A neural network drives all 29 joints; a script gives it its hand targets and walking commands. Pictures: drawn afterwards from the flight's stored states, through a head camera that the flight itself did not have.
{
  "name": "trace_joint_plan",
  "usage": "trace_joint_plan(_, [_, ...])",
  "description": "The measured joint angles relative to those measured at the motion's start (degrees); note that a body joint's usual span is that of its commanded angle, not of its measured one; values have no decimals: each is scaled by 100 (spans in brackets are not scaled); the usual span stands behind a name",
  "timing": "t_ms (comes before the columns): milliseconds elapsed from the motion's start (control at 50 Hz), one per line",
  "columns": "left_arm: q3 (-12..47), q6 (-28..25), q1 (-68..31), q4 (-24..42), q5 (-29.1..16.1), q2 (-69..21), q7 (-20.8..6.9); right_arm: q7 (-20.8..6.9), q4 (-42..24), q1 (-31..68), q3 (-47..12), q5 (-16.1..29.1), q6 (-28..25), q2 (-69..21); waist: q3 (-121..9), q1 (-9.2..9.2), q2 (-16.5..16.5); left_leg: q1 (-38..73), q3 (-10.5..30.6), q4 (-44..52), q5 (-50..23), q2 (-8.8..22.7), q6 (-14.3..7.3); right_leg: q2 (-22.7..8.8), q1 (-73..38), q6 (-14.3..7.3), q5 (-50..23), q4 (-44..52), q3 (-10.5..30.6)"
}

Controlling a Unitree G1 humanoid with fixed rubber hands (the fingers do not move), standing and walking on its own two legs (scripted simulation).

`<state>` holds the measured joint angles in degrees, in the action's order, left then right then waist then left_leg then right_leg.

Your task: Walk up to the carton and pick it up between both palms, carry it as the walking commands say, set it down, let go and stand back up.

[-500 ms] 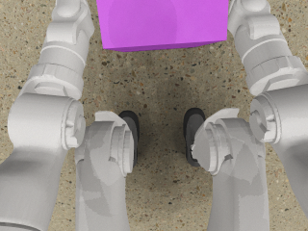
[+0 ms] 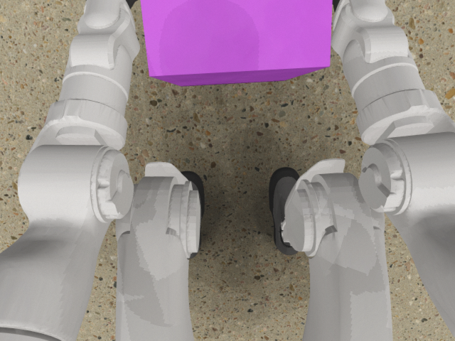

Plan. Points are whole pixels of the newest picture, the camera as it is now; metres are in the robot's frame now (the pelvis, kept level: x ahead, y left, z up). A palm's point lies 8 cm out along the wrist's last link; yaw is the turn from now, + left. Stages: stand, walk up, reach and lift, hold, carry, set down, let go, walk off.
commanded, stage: reach and lift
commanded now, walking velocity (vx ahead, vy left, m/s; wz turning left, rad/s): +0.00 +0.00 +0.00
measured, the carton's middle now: (232, 10) +0.54 +0.01 -0.23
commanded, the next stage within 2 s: none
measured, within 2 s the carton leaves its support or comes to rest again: leaves its support in 0.24 s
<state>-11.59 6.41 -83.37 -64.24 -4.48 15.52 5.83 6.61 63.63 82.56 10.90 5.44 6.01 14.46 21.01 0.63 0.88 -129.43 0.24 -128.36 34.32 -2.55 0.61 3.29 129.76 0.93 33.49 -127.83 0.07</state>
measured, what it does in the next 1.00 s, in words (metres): rises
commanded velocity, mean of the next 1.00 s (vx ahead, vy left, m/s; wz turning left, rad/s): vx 0.00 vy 0.00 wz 0.00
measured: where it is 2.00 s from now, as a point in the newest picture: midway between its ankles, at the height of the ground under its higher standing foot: (237, 226)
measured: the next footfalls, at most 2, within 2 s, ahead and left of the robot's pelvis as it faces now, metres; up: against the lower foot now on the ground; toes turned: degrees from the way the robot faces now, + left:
none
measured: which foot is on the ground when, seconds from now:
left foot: down 0.00-1.00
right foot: down 0.00-1.00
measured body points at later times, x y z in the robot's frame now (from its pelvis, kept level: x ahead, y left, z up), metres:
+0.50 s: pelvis +0.00 +0.00 +0.01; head +0.34 +0.01 +0.29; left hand +0.55 +0.17 -0.13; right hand +0.55 -0.13 -0.14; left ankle +0.11 +0.12 -0.33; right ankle +0.11 -0.12 -0.33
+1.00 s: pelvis +0.01 +0.00 +0.05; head +0.34 +0.01 +0.35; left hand +0.55 +0.17 -0.08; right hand +0.55 -0.13 -0.08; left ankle +0.11 +0.12 -0.33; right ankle +0.11 -0.12 -0.33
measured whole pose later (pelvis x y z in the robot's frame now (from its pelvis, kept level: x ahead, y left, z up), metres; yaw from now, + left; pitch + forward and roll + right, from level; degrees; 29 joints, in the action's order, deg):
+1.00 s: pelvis +0.01 +0.00 +0.05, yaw +0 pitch +46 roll -1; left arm -21.9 17.5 -71.1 -43.8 5.9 7.6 5.1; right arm 6.0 43.9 70.7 20.9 -4.8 17.4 5.9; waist 2.5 0.5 0.7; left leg -129.8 2.2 -116.7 32.5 -5.7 2.2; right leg 6.4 129.7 2.8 32.3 -116.3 2.1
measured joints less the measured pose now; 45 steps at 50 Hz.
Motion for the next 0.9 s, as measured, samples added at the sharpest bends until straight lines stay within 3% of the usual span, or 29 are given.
trace_joint_plan(160, [-38,224,263,342,42,-73,-68,-49,-181,-151,69,-56,252,-17,-123,12,9,-17,-15,-85,84,-30,-7,45,12,44,90,-86,38])
trace_joint_plan(340, [51,376,608,767,-92,-175,295,183,-638,-506,31,8,401,-218,-469,-15,-8,-77,25,20,42,-128,49,135,53,120,80,8,94])
trace_joint_plan(600, [-639,761,545,1125,593,-363,64,116,-1165,-587,582,-564,800,-464,-1014,-4,-59,-174,100,475,-207,-240,119,202,130,157,-138,452,135])
trace_joint_plan(900, [-1030,1052,1049,1829,1028,-721,-67,-48,-1782,-1017,979,-986,1098,-771,-1717,-14,-33,-109,177,1027,-188,-290,138,286,59,180,-125,1021,185])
